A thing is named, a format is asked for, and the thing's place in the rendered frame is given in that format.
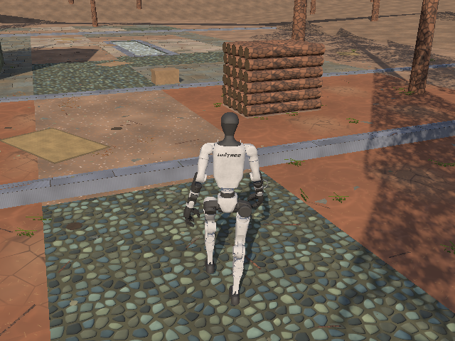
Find right robot foot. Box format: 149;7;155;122
229;285;240;305

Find robot right upper arm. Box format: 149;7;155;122
244;144;261;182

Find left robot foot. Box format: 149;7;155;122
205;259;215;274

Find right robot hand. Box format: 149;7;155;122
247;193;264;207

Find robot foot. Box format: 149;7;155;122
205;259;215;274
229;285;240;305

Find left robot hand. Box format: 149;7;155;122
183;206;200;227

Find robot left upper arm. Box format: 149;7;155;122
196;143;214;183

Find robot left forearm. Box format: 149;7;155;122
186;172;202;208

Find robot right forearm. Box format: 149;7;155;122
253;172;264;196

